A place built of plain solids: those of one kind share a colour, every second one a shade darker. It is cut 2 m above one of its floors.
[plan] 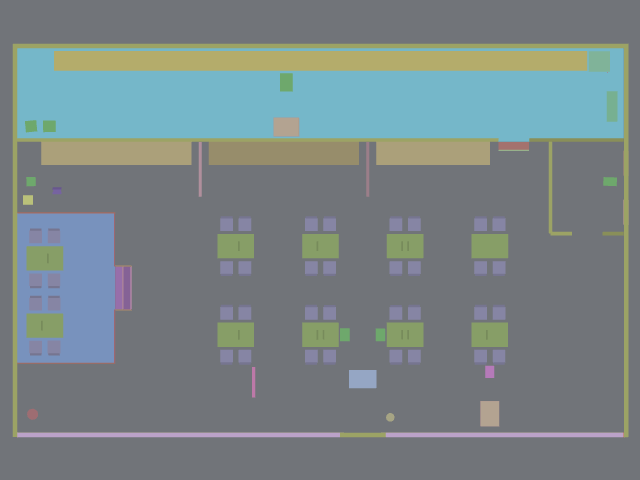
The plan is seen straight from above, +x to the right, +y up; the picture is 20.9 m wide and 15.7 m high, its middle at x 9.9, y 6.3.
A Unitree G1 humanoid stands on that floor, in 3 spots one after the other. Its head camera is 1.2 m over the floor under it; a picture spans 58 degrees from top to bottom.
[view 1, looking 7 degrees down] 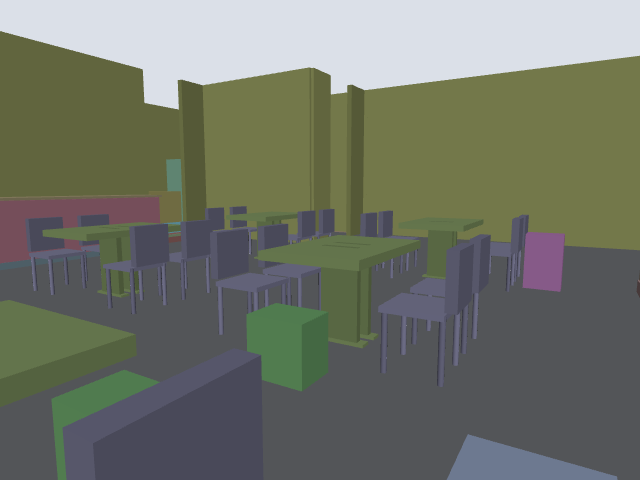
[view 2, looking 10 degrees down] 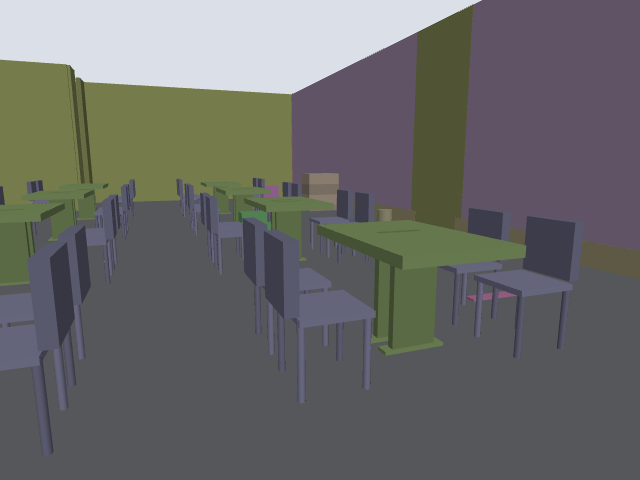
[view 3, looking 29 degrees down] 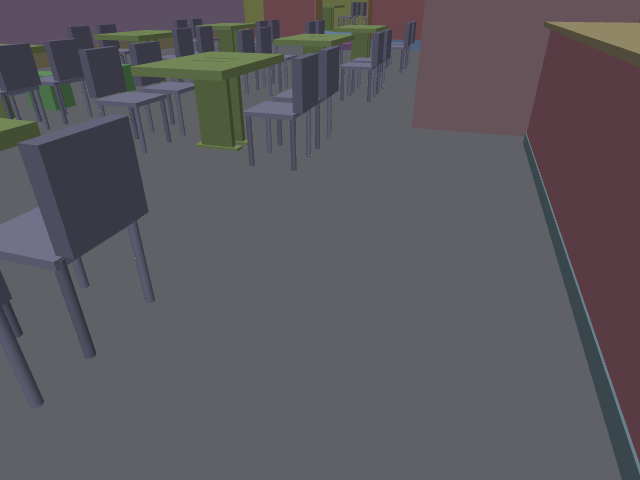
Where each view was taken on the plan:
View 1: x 9.70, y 1.65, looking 31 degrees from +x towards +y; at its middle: meeting_table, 3.71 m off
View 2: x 4.74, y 4.73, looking -21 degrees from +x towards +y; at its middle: ground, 6.91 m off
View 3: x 16.24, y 8.21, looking -162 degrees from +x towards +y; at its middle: ground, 2.48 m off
